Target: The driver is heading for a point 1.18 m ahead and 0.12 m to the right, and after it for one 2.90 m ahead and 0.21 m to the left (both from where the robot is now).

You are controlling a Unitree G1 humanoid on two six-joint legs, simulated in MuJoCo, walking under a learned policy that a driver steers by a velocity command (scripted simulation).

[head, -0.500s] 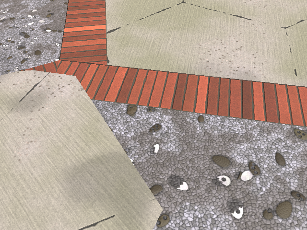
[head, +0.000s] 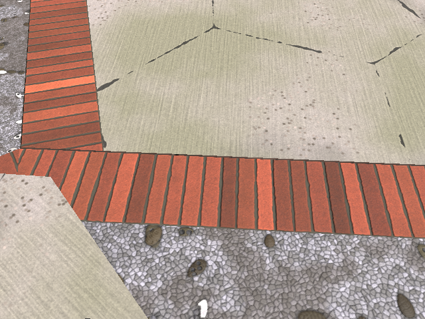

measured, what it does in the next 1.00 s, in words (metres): walks ahead: right foot, then left foot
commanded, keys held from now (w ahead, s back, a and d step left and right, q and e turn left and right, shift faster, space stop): w+shift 0.84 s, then w+e+shift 0.16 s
